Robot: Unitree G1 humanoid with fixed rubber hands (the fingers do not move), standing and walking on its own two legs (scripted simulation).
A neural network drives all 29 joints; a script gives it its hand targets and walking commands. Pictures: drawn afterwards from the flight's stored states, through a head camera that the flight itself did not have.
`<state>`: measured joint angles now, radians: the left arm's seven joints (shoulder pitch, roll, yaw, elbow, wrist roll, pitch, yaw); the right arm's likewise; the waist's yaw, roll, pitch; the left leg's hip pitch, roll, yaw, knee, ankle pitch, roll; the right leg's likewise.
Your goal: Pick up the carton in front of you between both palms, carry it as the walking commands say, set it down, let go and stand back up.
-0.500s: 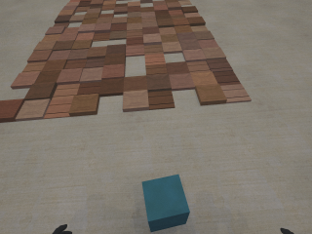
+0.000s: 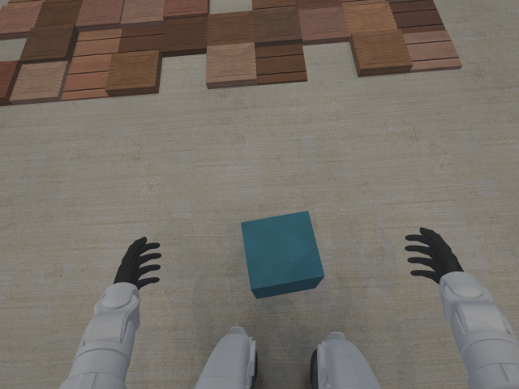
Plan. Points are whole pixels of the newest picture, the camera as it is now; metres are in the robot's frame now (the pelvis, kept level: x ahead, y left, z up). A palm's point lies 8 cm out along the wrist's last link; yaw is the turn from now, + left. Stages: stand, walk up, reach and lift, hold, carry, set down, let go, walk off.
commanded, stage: reach and lift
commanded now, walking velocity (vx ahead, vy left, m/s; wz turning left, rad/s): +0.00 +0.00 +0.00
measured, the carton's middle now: (280, 257) +0.43 +0.02 -0.59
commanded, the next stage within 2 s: none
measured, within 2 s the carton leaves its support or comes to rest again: neither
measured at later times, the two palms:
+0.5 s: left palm (184, 222) +0.39 +0.21 -0.15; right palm (378, 189) +0.47 -0.17 -0.15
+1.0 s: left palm (207, 248) +0.39 +0.21 -0.36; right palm (352, 229) +0.46 -0.17 -0.37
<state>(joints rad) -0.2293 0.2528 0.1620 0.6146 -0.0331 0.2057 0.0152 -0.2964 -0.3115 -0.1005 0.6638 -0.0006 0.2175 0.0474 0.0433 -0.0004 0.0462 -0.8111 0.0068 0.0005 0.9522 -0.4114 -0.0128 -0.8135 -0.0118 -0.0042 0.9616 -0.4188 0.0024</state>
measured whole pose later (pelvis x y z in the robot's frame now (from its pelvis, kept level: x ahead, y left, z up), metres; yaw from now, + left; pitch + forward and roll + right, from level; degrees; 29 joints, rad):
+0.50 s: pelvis -0.07 -0.01 -0.07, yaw +0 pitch +38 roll +2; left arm -1.02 0.12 0.37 0.77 -0.03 0.22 0.13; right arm -1.26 -0.40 -0.18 1.08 -0.04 0.22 0.08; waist 0.12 -0.02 0.02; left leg -1.49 0.02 0.02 1.14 -0.31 -0.03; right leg -1.52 0.00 0.02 1.17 -0.32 -0.01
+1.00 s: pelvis -0.06 -0.01 -0.21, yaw +2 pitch +52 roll +4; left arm -1.01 0.15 0.33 0.83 -0.10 0.03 0.13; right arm -1.19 -0.37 -0.10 1.00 0.05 0.07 -0.04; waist 0.09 -0.01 -0.06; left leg -2.09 0.00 0.01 1.67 -0.49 -0.03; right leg -2.11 0.00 0.03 1.70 -0.50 -0.01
